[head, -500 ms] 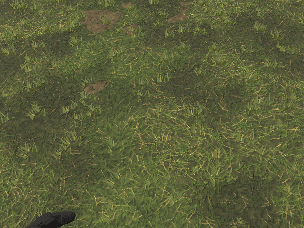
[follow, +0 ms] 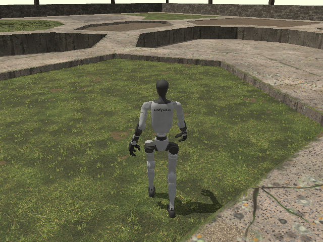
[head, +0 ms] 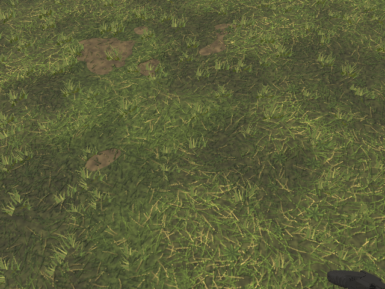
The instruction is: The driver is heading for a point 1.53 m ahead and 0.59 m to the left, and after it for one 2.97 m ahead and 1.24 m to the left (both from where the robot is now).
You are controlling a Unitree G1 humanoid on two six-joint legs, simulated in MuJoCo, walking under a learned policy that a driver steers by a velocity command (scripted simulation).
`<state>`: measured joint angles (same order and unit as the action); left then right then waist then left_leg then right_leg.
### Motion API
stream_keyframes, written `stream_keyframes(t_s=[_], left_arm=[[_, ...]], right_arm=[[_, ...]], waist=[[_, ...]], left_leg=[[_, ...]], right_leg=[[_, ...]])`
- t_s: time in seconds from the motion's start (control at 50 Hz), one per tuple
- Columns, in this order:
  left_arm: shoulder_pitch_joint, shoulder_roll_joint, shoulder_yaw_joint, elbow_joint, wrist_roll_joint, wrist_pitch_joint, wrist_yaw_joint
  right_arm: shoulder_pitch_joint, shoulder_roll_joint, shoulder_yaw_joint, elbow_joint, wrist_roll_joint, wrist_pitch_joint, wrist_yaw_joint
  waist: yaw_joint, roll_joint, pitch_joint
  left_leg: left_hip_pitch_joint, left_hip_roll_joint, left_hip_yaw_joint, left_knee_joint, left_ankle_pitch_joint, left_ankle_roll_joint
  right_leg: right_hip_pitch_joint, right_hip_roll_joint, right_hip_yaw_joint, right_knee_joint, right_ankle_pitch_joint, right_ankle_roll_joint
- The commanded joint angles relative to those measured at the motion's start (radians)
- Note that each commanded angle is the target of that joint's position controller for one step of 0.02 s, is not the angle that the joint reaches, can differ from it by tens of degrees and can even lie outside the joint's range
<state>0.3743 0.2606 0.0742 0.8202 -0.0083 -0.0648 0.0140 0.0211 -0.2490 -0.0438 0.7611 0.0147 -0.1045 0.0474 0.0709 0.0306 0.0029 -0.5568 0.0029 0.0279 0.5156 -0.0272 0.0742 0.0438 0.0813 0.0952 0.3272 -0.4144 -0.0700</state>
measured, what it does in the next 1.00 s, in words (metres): walks ahead, turning left: left foot, then right foot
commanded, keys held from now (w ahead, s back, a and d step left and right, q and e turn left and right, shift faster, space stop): w+q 0.82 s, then w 0.18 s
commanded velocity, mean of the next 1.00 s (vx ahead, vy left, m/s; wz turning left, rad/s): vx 0.50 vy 0.00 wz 0.47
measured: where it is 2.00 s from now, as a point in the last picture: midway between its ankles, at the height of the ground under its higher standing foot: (126, 146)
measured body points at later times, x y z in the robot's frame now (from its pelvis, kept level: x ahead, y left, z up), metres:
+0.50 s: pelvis +0.28 +0.04 +0.01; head +0.31 +0.06 +0.46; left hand +0.48 +0.31 -0.05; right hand +0.36 -0.24 -0.11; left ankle +0.15 +0.10 -0.73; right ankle +0.47 -0.05 -0.71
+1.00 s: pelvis +0.52 +0.13 +0.00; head +0.55 +0.16 +0.45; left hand +0.36 +0.38 -0.12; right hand +0.84 +0.07 -0.07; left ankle +0.58 +0.33 -0.70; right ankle +0.47 -0.05 -0.73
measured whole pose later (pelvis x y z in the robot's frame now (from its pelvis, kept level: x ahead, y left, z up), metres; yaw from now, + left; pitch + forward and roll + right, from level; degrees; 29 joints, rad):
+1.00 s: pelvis +0.52 +0.13 +0.00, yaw +32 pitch +2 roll -2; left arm 0.36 0.30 0.07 0.86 -0.03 -0.08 -0.01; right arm 0.07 -0.27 -0.04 0.61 0.02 -0.03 0.05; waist 0.10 0.04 0.03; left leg -0.60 0.07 -0.02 0.62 -0.10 0.04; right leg 0.06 -0.02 -0.17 0.26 -0.35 0.03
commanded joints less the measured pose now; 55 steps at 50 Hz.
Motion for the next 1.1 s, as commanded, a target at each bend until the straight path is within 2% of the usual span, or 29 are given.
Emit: stream_keyframes(t_s=[0.02,0.04,0.06,0.08,0.1,0.12,0.14,0.16,0.22,0.28,0.36,0.46,0.5,0.52,0.54,0.56,0.58,0.6,0.62,0.66,0.72,0.84,0.9,0.96,1.0,1.04,1.06,1.08,1.1], left_arm=[[-0.036,0.164,0.033,-0.047,0.006,0.000,0.008],[-0.046,0.143,0.021,-0.071,0.022,-0.004,0.012],[0.085,0.039,-0.009,-0.081,0.023,-0.025,-0.003],[0.046,0.102,-0.006,-0.079,0.007,-0.049,-0.012],[-0.064,0.144,0.003,-0.113,-0.018,-0.066,-0.019],[-0.131,0.136,-0.002,-0.129,-0.011,-0.077,-0.015],[-0.163,0.133,0.004,-0.140,0.011,-0.080,-0.010],[-0.155,0.131,0.010,-0.149,0.024,-0.074,-0.007],[-0.140,0.098,0.007,-0.164,0.028,-0.048,0.001],[-0.249,0.077,-0.001,-0.198,0.028,-0.038,0.008],[-0.392,0.052,-0.011,-0.226,0.018,-0.051,-0.008],[-0.476,0.093,0.002,-0.255,0.003,-0.074,-0.032],[-0.408,0.120,0.015,-0.241,0.000,-0.084,-0.029],[-0.310,0.145,0.029,-0.219,0.004,-0.087,-0.023],[-0.161,0.189,0.044,-0.201,0.020,-0.088,-0.014],[-0.022,0.266,0.064,-0.175,0.036,-0.074,-0.007],[-0.007,0.208,0.053,-0.162,0.009,-0.063,-0.014],[-0.058,0.136,0.034,-0.175,0.003,-0.056,-0.012],[-0.109,0.109,0.023,-0.181,0.008,-0.047,-0.011],[-0.167,0.080,0.008,-0.166,0.017,-0.043,-0.015],[-0.182,0.099,0.015,-0.142,0.014,-0.056,-0.022],[-0.154,0.159,0.030,-0.087,0.011,-0.053,-0.017],[-0.091,0.185,0.031,-0.051,-0.003,-0.042,-0.021],[-0.046,0.215,0.037,-0.017,-0.022,-0.026,-0.025],[-0.045,0.237,0.041,-0.002,-0.031,-0.013,-0.021],[-0.043,0.221,0.028,0.007,-0.028,-0.005,-0.013],[-0.041,0.166,0.001,-0.023,0.008,-0.012,-0.010],[0.066,0.058,-0.035,-0.045,0.013,-0.036,-0.023],[-0.015,0.168,-0.009,-0.030,-0.020,-0.052,-0.031]], right_arm=[[0.146,-0.168,-0.058,-0.027,-0.001,-0.015,0.003],[0.320,-0.223,-0.072,0.001,-0.010,-0.010,-0.004],[0.373,-0.286,-0.087,0.010,-0.010,-0.007,0.002],[0.371,-0.201,-0.068,0.018,0.013,0.001,0.000],[0.300,-0.165,-0.059,-0.004,0.011,0.007,-0.008],[0.251,-0.153,-0.054,-0.026,0.000,0.011,-0.011],[0.220,-0.138,-0.048,-0.036,-0.003,0.013,-0.011],[0.211,-0.130,-0.042,-0.044,-0.011,0.012,-0.014],[0.227,-0.143,-0.047,-0.050,0.000,0.014,-0.024],[0.273,-0.179,-0.059,-0.044,0.006,0.021,-0.044],[0.346,-0.173,-0.058,-0.028,0.014,0.041,-0.060],[0.396,-0.169,-0.059,-0.020,0.016,0.061,-0.070],[0.368,-0.173,-0.064,-0.030,0.015,0.068,-0.073],[0.338,-0.157,-0.059,-0.045,0.013,0.068,-0.071],[0.305,-0.117,-0.044,-0.073,0.000,0.062,-0.064],[0.436,-0.057,-0.024,-0.085,0.017,0.055,-0.065],[0.472,-0.106,-0.022,-0.089,0.020,0.051,-0.064],[0.398,-0.179,-0.042,-0.084,0.023,0.057,-0.063],[0.325,-0.187,-0.047,-0.097,0.014,0.064,-0.063],[0.275,-0.157,-0.052,-0.121,0.002,0.071,-0.055],[0.275,-0.103,-0.043,-0.136,0.011,0.085,-0.045],[0.146,-0.083,-0.028,-0.170,0.005,0.071,-0.025],[0.040,-0.061,-0.014,-0.202,0.005,0.059,-0.010],[-0.024,-0.079,-0.016,-0.239,0.007,0.056,0.001],[0.006,-0.107,-0.027,-0.244,0.000,0.054,0.002],[0.253,-0.186,-0.072,-0.174,-0.006,0.056,-0.010],[0.429,-0.276,-0.099,-0.146,-0.010,0.065,-0.029],[0.414,-0.346,-0.097,-0.148,-0.011,0.063,-0.029],[0.432,-0.250,-0.076,-0.150,-0.008,0.056,-0.023]], waist=[[-0.142,-0.124,-0.139],[-0.204,-0.022,-0.258],[-0.130,0.251,-0.352],[-0.162,0.196,-0.345],[-0.167,0.116,-0.188],[-0.149,0.000,-0.120],[-0.120,-0.059,-0.062],[-0.088,-0.046,-0.062],[-0.059,0.010,-0.052],[-0.086,0.018,-0.022],[-0.142,0.052,-0.021],[-0.152,0.070,-0.007],[-0.107,0.103,-0.023],[-0.051,0.099,-0.077],[0.024,0.051,-0.203],[0.011,-0.195,-0.363],[-0.002,-0.315,-0.364],[0.011,-0.194,-0.213],[0.003,-0.108,-0.106],[-0.043,-0.104,0.002],[-0.069,-0.138,0.019],[-0.036,-0.085,0.022],[0.004,-0.075,0.046],[0.007,-0.090,0.073],[-0.033,-0.118,0.045],[-0.168,-0.107,-0.110],[-0.232,0.019,-0.252],[-0.135,0.246,-0.381],[-0.199,0.113,-0.386]], left_leg=[[0.292,-0.053,0.030,-0.022,-0.006,0.080],[0.585,0.101,-0.189,-0.012,0.051,0.148],[0.918,0.318,-0.689,-0.099,-0.090,0.328],[0.954,0.323,-0.821,-0.200,-0.262,0.316],[0.836,0.291,-0.686,-0.215,-0.250,0.266],[0.700,0.250,-0.580,-0.226,-0.152,0.237],[0.588,0.214,-0.511,-0.246,-0.033,0.225],[0.528,0.188,-0.467,-0.262,0.052,0.220],[0.435,0.155,-0.399,-0.290,0.165,0.226],[0.368,0.114,-0.338,-0.300,0.194,0.197],[0.334,0.061,-0.316,-0.266,0.120,0.131],[0.472,0.110,-0.459,-0.169,0.036,0.120],[0.485,0.115,-0.493,-0.107,0.108,0.106],[0.455,0.076,-0.466,-0.017,0.184,0.080],[0.337,0.031,-0.406,0.202,0.136,0.048],[0.003,-0.109,-0.259,0.530,-0.235,-0.029],[-0.164,-0.071,-0.228,0.690,-0.581,-0.044],[-0.224,-0.016,-0.229,0.765,-0.506,-0.054],[-0.215,0.018,-0.186,0.767,-0.423,-0.063],[-0.169,0.072,-0.161,0.697,-0.340,-0.066],[-0.133,0.103,-0.128,0.643,-0.278,-0.075],[-0.136,0.109,-0.102,0.361,-0.002,-0.082],[-0.077,0.080,-0.055,0.200,0.045,-0.064],[-0.075,0.059,-0.030,0.109,-0.055,-0.033],[0.012,0.019,0.006,0.056,-0.145,0.001],[0.414,-0.044,0.044,-0.017,-0.062,0.053],[0.742,0.152,-0.207,0.031,0.031,0.118],[0.969,0.385,-0.712,-0.103,-0.126,0.290],[0.942,0.377,-0.736,-0.161,-0.201,0.274]], right_leg=[[-0.001,-0.237,-0.001,0.294,1.134,-0.058],[-0.203,-0.188,-0.038,0.581,0.867,-0.024],[-0.617,0.001,-0.055,0.943,0.072,0.064],[-0.759,-0.022,0.054,1.039,-0.103,0.057],[-0.833,-0.074,0.056,1.032,-0.029,0.050],[-0.805,-0.111,0.038,0.972,0.036,0.046],[-0.775,-0.133,0.020,0.893,0.073,0.054],[-0.722,-0.155,0.019,0.837,0.099,0.062],[-0.687,-0.166,-0.008,0.709,0.111,0.100],[-0.691,-0.146,-0.030,0.523,0.275,0.129],[-0.584,-0.083,-0.041,0.275,0.498,0.126],[-0.556,-0.050,-0.003,0.132,0.423,0.098],[-0.451,-0.048,-0.009,0.096,0.360,0.067],[-0.295,-0.066,-0.015,0.060,0.388,0.033],[-0.030,-0.192,0.079,0.113,0.398,-0.033],[0.353,-0.427,0.433,0.114,0.314,-0.194],[0.369,-0.522,0.667,0.040,0.135,-0.230],[0.234,-0.483,0.567,0.012,0.046,-0.187],[0.093,-0.435,0.431,-0.014,0.089,-0.148],[-0.106,-0.360,0.263,-0.084,0.214,-0.119],[-0.204,-0.330,0.120,-0.158,0.305,-0.130],[-0.155,-0.310,-0.089,-0.172,0.485,-0.113],[-0.134,-0.313,-0.134,-0.170,0.470,-0.103],[-0.042,-0.358,-0.127,-0.139,0.516,-0.096],[0.007,-0.370,-0.141,-0.050,0.745,-0.078],[-0.090,-0.307,-0.226,0.258,0.954,-0.024],[-0.341,-0.258,-0.251,0.589,0.611,0.023],[-0.691,-0.080,-0.153,0.900,-0.171,0.074],[-0.776,-0.117,-0.013,0.999,-0.175,0.066]])
Keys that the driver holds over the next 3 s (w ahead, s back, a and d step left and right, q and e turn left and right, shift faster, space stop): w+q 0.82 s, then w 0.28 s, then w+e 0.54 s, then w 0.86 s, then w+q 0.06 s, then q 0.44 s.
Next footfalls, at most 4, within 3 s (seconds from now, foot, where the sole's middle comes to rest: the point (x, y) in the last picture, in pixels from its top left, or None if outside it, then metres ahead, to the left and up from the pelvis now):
0.04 left None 0.19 0.10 -0.76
0.54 right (228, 280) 0.50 -0.03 -0.76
1.04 left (124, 242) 0.61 0.34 -0.76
1.60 right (157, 159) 0.99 0.27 -0.76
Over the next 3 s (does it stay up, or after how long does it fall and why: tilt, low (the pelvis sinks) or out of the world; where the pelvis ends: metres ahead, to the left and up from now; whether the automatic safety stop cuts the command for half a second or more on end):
stays up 1.46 0.48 0.01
